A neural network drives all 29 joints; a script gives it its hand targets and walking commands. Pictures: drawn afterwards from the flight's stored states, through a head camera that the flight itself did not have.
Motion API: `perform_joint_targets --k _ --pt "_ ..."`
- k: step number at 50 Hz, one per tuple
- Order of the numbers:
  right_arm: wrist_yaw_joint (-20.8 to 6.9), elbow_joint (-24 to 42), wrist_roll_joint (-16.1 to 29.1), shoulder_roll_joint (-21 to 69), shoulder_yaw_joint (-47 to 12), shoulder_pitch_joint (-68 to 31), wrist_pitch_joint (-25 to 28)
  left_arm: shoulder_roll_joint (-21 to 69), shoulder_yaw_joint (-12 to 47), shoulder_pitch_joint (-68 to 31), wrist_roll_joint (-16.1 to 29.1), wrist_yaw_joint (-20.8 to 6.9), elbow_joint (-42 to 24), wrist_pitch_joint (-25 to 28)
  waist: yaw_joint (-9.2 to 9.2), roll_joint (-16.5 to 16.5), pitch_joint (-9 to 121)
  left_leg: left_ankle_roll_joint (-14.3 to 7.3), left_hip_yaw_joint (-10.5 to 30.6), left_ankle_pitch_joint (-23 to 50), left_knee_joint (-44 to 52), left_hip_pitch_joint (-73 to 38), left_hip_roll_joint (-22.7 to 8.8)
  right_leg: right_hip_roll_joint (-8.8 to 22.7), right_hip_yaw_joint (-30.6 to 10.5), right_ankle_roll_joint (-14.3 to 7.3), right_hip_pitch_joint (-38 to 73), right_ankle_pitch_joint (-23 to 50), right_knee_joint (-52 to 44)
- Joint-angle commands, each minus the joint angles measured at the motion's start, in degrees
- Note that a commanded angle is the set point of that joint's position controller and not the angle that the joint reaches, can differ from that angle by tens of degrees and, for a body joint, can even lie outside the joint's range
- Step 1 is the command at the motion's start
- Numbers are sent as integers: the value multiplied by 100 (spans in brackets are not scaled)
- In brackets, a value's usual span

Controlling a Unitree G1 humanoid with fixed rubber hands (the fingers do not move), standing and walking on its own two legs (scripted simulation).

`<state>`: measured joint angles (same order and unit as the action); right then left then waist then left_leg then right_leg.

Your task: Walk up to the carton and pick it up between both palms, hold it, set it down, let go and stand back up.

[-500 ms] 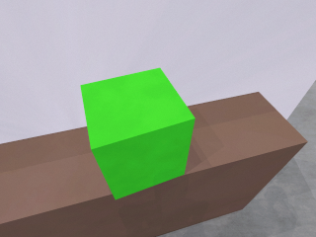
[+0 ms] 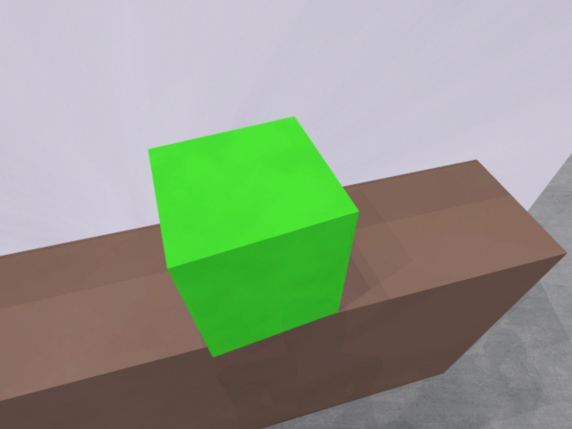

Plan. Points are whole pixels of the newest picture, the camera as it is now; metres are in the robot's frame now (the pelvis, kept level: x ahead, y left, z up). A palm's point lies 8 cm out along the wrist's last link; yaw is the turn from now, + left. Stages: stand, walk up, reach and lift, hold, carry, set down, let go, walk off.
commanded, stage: stand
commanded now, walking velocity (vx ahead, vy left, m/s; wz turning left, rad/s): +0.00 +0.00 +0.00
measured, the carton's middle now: (252, 239) +0.38 +0.08 +0.06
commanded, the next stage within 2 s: none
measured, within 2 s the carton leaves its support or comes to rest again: neither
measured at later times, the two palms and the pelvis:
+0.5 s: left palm out of the picture -0.02 +0.19 -0.15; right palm out of the picture -0.03 -0.20 -0.15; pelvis +0.01 +0.00 +0.00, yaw +0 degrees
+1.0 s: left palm out of the picture -0.02 +0.19 -0.15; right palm out of the picture -0.03 -0.18 -0.14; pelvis +0.01 +0.01 +0.00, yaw +0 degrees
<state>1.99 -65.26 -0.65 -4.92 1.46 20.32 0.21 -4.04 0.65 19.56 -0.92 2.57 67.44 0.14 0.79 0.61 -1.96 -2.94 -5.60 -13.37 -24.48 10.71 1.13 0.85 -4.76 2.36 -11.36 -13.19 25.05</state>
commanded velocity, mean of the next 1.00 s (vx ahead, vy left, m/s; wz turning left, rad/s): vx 0.00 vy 0.00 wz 0.00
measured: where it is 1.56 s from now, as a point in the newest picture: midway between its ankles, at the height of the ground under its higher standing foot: outside the picture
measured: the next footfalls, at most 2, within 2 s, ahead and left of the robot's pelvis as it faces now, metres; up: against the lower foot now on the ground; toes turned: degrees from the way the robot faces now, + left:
none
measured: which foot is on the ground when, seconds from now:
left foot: down 0.00-1.00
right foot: down 0.00-1.00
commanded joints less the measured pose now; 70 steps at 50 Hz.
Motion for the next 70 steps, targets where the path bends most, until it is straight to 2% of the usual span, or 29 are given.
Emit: perform_joint_targets --k 1,5,9,16,19,21,24,27,34,35,38,39,40,41,43,44,47,48,51,52,57,58,61,63,66,67,68,69,70 --pt "62 -80 40 -381 53 681 -18 -443 -75 437 22 14 -112 57 34 -91 -423 8 678 -171 696 57 -614 239 -189 -260 -459 304 -410" --pt "36 -8 43 -308 30 659 43 -485 -119 428 -31 -8 -134 88 13 213 -363 19 603 332 437 -189 -601 243 -201 -268 -572 494 -437" --pt "36 -16 7 -424 28 647 83 -319 -95 636 19 -4 -67 88 -47 -85 -223 -5 661 467 471 -116 -649 284 -194 -294 -237 734 -372" --pt "47 83 -18 -555 100 487 129 -295 -59 169 5 15 -136 27 59 -129 -580 -15 594 664 415 -91 -692 293 -174 -317 -449 864 -328" --pt "72 -7 6 -249 -1 692 81 -114 -27 333 27 32 -53 30 38 108 -544 3 725 264 588 225 -675 312 -199 -324 -110 628 -421" --pt "76 35 3 -455 22 433 98 -267 -103 386 45 13 -90 51 -104 -126 -266 -34 721 316 528 18 -684 262 -206 -316 -89 777 -432" --pt "59 32 -9 -588 79 437 129 -565 -161 390 36 5 -62 76 -26 -189 -154 -1 623 791 419 -458 -682 263 -143 -294 -215 942 -392" --pt "60 -62 4 -161 -14 707 111 -506 -154 202 37 5 -143 77 38 165 -245 -18 634 1101 478 -448 -711 335 -150 -304 -206 980 -352" --pt "51 -86 -30 -499 51 511 126 -463 -148 419 35 54 -40 47 -81 -278 -352 24 550 957 498 -218 -623 356 -146 -260 131 1092 -351" --pt "70 -30 59 -207 -27 494 136 -425 -153 483 63 32 -17 28 -147 102 -387 7 646 855 503 -191 -682 361 -189 -284 -35 1117 -420" --pt "52 -16 -10 -356 28 556 139 -405 -138 198 20 48 -65 -49 26 60 -472 -14 646 668 556 -255 -715 328 -141 -238 -186 950 -537" --pt "83 -74 17 -363 42 491 103 -339 -132 82 43 27 -110 -15 63 -247 -490 -11 705 493 575 -252 -682 285 -118 -239 -157 838 -473" --pt "102 -70 -30 -302 26 491 94 -355 -119 318 3 49 -51 12 -23 -172 -389 33 633 572 571 -414 -664 285 -171 -254 -225 692 -445" --pt "81 -42 11 -496 91 616 52 -234 -50 364 41 80 81 -6 117 -11 -511 11 714 455 640 -347 -692 284 -126 -254 -267 609 -460" --pt "97 -121 32 -428 14 674 32 -563 -159 418 64 36 29 29 -30 82 -463 -7 697 558 603 -279 -670 246 -96 -239 -167 762 -394" --pt "58 -18 -6 -395 18 474 59 -526 -114 387 22 33 13 18 -24 -168 -601 -2 699 454 653 -215 -696 301 -130 -239 -326 653 -554" --pt "87 -32 17 -377 22 556 88 -299 -69 371 -19 61 21 -6 -27 45 -506 11 649 327 651 -308 -600 299 -139 -251 -309 623 -455" --pt "111 -37 2 -299 15 492 91 -149 -44 388 3 59 62 -25 -44 -161 -546 -39 789 302 788 -191 -681 294 -111 -217 -195 651 -463" --pt "89 -87 5 -164 -56 579 137 -548 -158 551 81 52 129 1 -92 143 -376 -75 796 525 734 -404 -753 310 -55 -203 -200 704 -475" --pt "84 -51 23 -153 -67 530 116 -404 -154 506 68 -15 13 18 -161 -258 -325 -35 830 280 783 -215 -737 289 -61 -186 -127 636 -381" --pt "38 -68 14 -508 59 677 138 -291 -88 175 21 50 -19 2 91 87 -660 7 676 429 764 -133 -608 326 -118 -224 -196 716 -511" --pt "33 -83 -43 -423 56 503 123 -359 -122 497 50 45 51 15 -166 11 -548 -24 794 393 705 -142 -651 304 -81 -179 -121 698 -455" --pt "27 -21 15 -598 113 538 87 -328 -80 436 13 22 32 37 -42 -196 -326 -42 832 6 794 -160 -690 285 28 -191 -61 587 -312" --pt "36 78 -4 -520 123 422 126 -326 -128 576 -31 52 118 5 -51 230 -441 -44 746 186 666 -301 -657 237 -48 -160 -247 688 -407" --pt "60 -21 -7 -400 65 440 137 -421 -162 297 -2 25 -57 30 -82 -399 -364 -16 651 679 668 -282 -593 379 -88 -211 -154 864 -374" --pt "50 46 29 -310 75 483 163 -253 -102 368 4 80 35 68 113 -131 -188 -39 648 910 487 -530 -669 309 -57 -203 -245 974 -337" --pt "82 35 -41 -471 80 506 161 -409 -136 369 51 34 0 65 -37 -11 -339 -68 728 1086 508 -398 -689 328 1 -172 -232 811 -457" --pt "79 -43 16 -196 19 691 121 -570 -158 433 26 84 14 70 141 102 -404 -100 768 835 554 -258 -733 355 -41 -198 -171 840 -373" --pt "82 -75 -2 -104 -29 649 106 -326 -124 224 42 46 -3 53 63 71 -533 -75 747 1006 575 -299 -666 346 -51 -216 -264 825 -336"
